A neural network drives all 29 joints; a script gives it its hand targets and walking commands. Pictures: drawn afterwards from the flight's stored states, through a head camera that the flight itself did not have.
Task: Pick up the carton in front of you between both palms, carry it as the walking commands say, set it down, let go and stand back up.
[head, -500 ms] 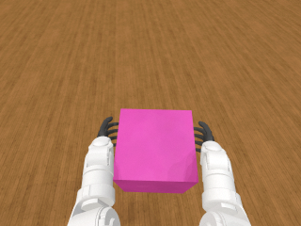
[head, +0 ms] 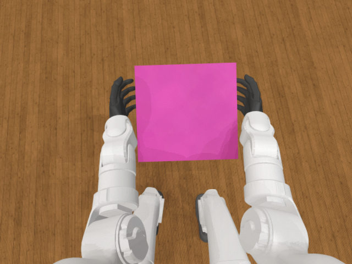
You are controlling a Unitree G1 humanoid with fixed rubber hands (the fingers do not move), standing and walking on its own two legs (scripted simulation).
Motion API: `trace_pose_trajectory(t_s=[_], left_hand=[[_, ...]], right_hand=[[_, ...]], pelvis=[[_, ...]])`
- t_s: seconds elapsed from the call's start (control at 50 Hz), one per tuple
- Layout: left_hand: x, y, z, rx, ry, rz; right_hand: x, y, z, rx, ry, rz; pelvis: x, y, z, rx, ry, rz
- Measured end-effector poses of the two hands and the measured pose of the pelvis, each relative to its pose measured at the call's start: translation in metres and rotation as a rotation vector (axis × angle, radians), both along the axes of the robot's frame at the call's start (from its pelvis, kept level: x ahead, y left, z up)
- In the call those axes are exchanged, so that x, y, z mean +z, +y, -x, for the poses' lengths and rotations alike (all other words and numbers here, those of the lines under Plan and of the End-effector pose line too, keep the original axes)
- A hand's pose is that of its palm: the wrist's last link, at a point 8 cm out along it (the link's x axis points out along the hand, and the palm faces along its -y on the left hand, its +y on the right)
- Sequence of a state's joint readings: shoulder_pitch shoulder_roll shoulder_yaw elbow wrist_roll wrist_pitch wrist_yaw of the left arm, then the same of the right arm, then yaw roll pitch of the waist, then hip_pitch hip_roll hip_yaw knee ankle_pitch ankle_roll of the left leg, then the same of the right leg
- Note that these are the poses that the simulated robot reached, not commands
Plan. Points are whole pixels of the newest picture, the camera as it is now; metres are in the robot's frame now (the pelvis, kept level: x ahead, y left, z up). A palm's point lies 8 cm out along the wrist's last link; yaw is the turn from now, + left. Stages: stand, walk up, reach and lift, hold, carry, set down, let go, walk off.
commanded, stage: set down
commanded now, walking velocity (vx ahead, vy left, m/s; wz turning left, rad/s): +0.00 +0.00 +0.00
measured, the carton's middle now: (184, 114) +0.44 +0.00 -0.15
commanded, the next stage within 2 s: none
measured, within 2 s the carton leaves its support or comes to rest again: rests again in 1.92 s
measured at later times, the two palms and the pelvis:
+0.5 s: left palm (138, 121) +0.44 +0.13 -0.21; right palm (236, 114) +0.47 -0.16 -0.22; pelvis -0.02 +0.00 -0.13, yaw +1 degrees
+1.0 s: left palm (148, 127) +0.46 +0.13 -0.37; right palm (226, 117) +0.50 -0.16 -0.38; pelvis -0.04 -0.01 -0.23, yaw +2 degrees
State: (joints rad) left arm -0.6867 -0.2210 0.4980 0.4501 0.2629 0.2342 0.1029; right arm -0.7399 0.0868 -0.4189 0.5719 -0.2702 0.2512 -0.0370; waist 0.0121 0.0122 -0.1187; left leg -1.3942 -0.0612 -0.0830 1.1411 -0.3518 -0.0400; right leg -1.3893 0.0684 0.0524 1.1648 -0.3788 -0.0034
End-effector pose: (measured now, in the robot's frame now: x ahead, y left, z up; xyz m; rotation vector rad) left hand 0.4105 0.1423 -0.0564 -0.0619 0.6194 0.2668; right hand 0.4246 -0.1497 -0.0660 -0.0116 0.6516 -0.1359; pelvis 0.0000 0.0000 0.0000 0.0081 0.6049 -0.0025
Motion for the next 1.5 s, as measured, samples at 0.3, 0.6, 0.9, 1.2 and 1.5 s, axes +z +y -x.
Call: trace_pose_trajectory(t_s=[0.3,0.6,0.9,1.2,1.5], left_hand=[[-0.090,-0.006,-0.019,-0.001,0.047,-0.016],[-0.189,-0.010,-0.032,0.037,0.053,-0.021],[-0.283,-0.015,-0.044,0.053,0.075,-0.022],[-0.354,-0.013,-0.056,0.061,0.112,-0.004],[-0.361,-0.004,-0.057,0.029,0.109,0.004]], right_hand=[[-0.090,-0.006,-0.026,0.044,0.050,0.025],[-0.190,-0.009,-0.048,0.080,0.060,0.046],[-0.284,-0.013,-0.071,0.132,0.084,0.064],[-0.356,-0.013,-0.091,0.188,0.127,0.086],[-0.357,-0.009,-0.091,0.199,0.126,0.058]], pelvis=[[-0.077,0.000,0.011,-0.001,0.151,-0.010],[-0.151,-0.001,0.023,-0.001,0.212,-0.020],[-0.215,-0.004,0.036,-0.007,0.201,-0.041],[-0.260,-0.011,0.032,0.007,0.122,-0.055],[-0.271,-0.006,0.035,0.015,0.086,-0.043]])
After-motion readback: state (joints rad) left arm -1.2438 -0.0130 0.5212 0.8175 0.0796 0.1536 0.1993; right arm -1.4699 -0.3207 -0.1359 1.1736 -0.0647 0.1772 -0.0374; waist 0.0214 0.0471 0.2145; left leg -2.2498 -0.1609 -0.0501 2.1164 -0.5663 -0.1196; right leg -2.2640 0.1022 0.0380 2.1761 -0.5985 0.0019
